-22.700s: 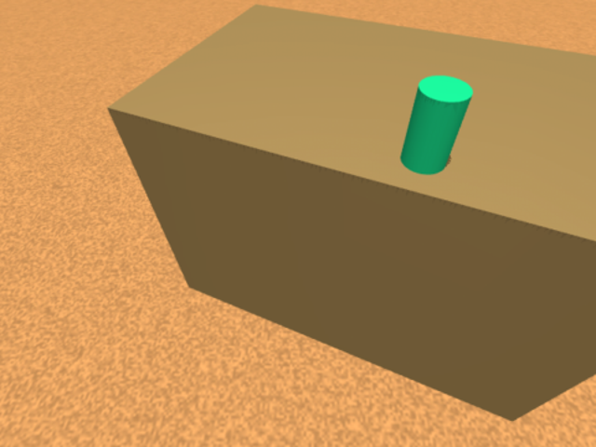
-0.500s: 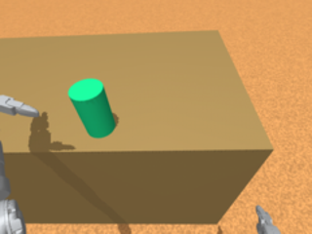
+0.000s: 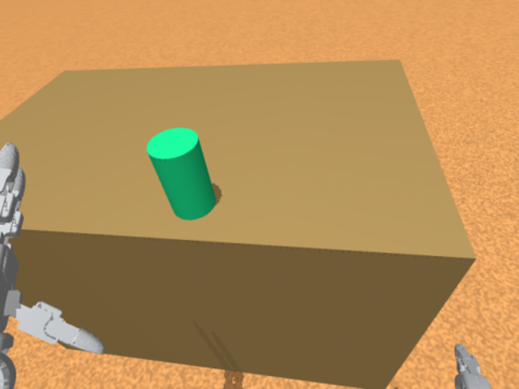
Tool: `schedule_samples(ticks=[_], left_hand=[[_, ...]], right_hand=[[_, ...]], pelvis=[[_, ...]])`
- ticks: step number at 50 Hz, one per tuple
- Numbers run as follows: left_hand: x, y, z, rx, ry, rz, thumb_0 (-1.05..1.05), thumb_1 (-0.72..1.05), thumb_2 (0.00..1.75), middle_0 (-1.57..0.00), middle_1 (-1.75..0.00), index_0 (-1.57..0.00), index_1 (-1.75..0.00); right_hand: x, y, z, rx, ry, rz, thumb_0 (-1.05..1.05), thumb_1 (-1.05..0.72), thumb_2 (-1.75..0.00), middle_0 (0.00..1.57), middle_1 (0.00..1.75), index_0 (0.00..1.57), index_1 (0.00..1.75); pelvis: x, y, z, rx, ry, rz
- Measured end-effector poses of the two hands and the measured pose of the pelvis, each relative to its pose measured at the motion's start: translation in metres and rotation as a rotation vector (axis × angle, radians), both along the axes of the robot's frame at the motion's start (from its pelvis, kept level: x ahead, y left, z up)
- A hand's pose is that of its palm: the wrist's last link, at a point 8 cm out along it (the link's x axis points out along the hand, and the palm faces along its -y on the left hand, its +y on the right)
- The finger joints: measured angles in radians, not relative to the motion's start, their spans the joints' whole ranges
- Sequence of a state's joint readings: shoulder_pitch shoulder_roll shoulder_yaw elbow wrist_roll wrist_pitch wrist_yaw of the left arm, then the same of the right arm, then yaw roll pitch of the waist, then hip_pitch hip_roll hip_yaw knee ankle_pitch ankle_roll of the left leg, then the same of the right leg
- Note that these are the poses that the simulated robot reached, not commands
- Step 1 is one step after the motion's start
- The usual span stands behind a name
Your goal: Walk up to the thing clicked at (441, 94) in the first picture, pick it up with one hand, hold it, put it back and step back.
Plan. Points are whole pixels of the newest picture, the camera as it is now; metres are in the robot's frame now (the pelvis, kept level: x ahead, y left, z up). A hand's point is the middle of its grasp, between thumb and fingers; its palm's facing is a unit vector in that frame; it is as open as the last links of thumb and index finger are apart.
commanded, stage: sink last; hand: left
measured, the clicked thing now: (184, 175) +0.44 +0.21 +0.10
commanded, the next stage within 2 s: home in 0.32 s
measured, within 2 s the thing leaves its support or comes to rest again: neither
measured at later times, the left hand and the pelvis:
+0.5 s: hand (51, 277) +0.17 +0.25 +0.20, palm faces +0.42 -0.78 -0.46, open 17.5 cm; pelvis -0.02 -0.01 +0.00, yaw +0 degrees
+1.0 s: hand (157, 356) +0.17 +0.20 -0.02, palm faces +0.12 -0.96 -0.26, open 17.5 cm; pelvis +0.00 +0.01 +0.00, yaw -1 degrees
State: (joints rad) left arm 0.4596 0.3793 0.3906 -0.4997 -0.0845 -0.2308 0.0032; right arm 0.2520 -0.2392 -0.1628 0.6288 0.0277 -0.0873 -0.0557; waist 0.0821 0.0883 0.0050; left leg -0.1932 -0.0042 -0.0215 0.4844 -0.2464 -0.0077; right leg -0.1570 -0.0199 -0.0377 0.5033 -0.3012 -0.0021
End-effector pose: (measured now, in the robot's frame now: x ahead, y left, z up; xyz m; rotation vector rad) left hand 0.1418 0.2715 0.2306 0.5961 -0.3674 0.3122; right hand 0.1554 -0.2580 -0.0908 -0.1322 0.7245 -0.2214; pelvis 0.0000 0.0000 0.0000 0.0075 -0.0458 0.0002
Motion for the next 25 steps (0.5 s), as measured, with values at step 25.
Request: schedule_samples(ticks=[25], left_hand=[[-0.008,0.016,-0.018,-0.026,-0.017,0.037,-0.01,-0.58,0.07,-0.07,-0.06,-0.06,-0.06]], right_hand=[[-0.022,-0.016,0.013,-0.034,-0.045,-0.008,-0.01,0.44,-0.1,0.07,0.07,0.07,0.07]], pelvis=[[-0.016,-0.006,0.003,0.007,-0.024,-0.006]])
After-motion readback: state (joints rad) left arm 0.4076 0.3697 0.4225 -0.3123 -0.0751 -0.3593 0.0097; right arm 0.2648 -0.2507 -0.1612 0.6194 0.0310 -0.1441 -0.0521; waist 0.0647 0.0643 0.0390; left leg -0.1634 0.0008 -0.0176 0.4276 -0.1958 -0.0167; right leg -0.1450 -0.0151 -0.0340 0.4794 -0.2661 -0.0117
